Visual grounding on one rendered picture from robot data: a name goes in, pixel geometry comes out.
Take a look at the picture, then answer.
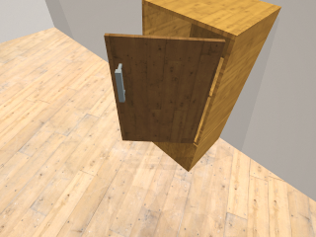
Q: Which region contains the cupboard door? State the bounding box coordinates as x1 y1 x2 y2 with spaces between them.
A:
104 33 226 144

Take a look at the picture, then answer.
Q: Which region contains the handle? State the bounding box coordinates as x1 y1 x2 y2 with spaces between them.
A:
115 63 125 103

